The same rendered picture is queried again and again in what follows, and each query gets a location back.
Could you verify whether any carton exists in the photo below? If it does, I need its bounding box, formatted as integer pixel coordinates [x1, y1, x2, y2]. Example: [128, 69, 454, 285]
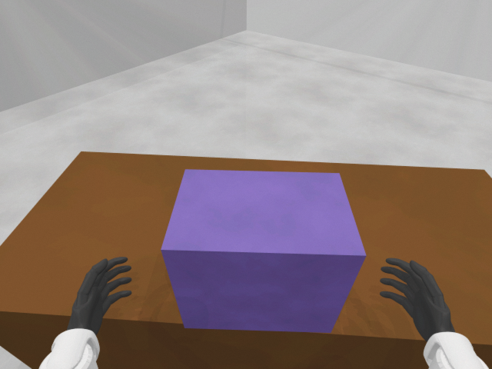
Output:
[161, 169, 367, 333]

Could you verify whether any right robot forearm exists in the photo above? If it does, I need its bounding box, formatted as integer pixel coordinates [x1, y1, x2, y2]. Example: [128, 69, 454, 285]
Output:
[424, 332, 489, 369]

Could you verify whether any left robot forearm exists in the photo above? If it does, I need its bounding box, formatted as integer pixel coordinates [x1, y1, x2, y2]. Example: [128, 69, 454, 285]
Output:
[39, 328, 100, 369]

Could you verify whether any left robot hand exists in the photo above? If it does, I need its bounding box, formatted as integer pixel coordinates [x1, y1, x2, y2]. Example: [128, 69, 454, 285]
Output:
[67, 257, 131, 335]

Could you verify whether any right robot hand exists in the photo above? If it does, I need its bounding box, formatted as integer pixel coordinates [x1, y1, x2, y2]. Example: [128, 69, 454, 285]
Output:
[380, 258, 456, 342]

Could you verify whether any pedestal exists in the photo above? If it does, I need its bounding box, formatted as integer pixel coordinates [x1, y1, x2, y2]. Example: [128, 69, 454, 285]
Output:
[0, 151, 492, 369]

